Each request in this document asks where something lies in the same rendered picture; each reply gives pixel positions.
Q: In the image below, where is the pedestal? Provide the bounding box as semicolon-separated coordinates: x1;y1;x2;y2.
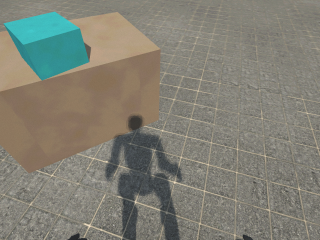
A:
0;12;161;173

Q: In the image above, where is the carton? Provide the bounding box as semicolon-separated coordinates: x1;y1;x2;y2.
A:
4;11;89;81

